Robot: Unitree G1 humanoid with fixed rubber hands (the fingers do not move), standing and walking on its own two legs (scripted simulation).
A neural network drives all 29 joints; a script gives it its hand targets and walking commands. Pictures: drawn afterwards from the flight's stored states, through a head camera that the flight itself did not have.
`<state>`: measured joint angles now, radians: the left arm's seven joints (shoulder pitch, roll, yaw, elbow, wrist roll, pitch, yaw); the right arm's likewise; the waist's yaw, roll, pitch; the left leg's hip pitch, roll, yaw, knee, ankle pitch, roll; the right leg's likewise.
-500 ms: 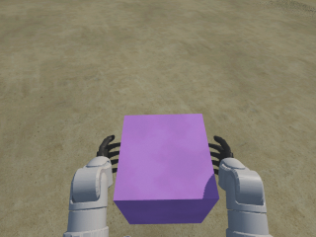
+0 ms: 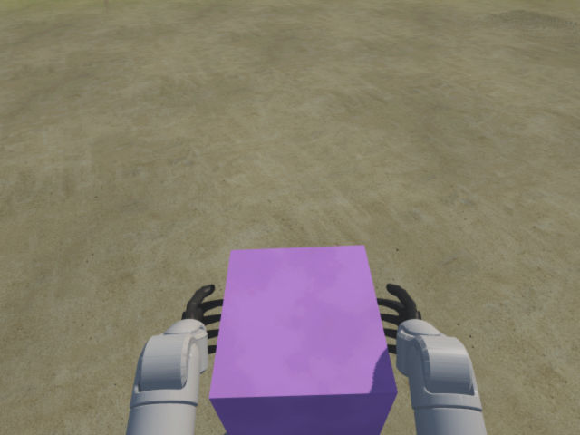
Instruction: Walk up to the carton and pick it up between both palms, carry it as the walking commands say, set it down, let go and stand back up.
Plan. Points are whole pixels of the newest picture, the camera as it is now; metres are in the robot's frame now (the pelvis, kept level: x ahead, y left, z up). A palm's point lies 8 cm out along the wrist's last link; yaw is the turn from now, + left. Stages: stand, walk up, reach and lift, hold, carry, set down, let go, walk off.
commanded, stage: carry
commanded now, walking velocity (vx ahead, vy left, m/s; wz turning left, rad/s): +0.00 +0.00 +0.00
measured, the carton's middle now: (301, 350) +0.26 +0.01 -0.03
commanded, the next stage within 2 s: none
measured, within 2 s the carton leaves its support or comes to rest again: neither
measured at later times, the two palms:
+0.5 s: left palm (189, 352) +0.21 +0.15 +0.06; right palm (435, 407) +0.15 -0.14 +0.07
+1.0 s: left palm (258, 390) +0.17 +0.06 +0.06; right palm out of the picture +0.03 -0.20 +0.07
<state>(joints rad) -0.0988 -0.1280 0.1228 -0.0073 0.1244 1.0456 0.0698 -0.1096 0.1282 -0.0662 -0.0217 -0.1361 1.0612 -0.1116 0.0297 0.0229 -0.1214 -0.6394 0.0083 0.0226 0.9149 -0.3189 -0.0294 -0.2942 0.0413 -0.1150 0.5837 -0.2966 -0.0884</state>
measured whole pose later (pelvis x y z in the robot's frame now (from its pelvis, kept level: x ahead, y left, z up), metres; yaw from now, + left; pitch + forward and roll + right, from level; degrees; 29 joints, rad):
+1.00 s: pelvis -0.14 +0.05 -0.01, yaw -29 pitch +3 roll -1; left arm -0.19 -0.14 0.11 -0.28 0.09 1.22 0.11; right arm -0.17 0.13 -0.09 -0.31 -0.11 1.21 -0.12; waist 0.02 0.02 -0.04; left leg -0.47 0.20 0.23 0.82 -0.50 -0.07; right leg -0.41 0.02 -0.06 0.62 -0.27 -0.03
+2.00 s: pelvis -0.23 +0.18 +0.00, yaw -62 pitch +3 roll +0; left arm -0.18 -0.14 0.10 -0.36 0.12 1.23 0.11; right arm -0.19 0.14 -0.09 -0.33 -0.08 1.21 -0.13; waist -0.01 -0.05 -0.03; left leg -0.34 0.03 0.07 0.61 -0.36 -0.05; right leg -0.48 0.06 0.10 0.55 -0.12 0.00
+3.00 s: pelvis -0.28 +0.31 +0.01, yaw -100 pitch +2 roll -3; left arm -0.18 -0.13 0.12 -0.37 0.07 1.23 0.14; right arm -0.18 0.14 -0.07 -0.32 -0.10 1.20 -0.12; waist 0.05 -0.02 -0.01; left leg -0.28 0.16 0.19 0.55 -0.28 -0.01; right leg -0.56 -0.01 -0.04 0.98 -0.38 0.04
